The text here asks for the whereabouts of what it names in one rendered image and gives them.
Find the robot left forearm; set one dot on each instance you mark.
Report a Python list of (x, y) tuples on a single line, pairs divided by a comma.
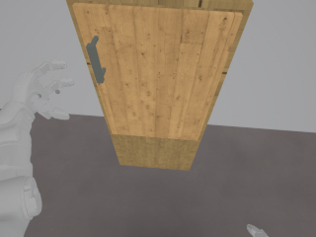
[(15, 141)]

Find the cupboard door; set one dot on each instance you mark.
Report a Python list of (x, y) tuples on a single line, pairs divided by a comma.
[(163, 65)]

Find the robot left upper arm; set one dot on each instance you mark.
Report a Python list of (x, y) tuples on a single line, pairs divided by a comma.
[(20, 201)]

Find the handle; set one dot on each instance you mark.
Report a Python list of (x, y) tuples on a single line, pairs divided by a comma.
[(99, 72)]

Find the robot left hand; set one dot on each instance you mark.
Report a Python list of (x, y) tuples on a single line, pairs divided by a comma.
[(27, 87)]

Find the robot right hand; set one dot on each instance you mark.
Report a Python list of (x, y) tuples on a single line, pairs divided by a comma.
[(256, 232)]

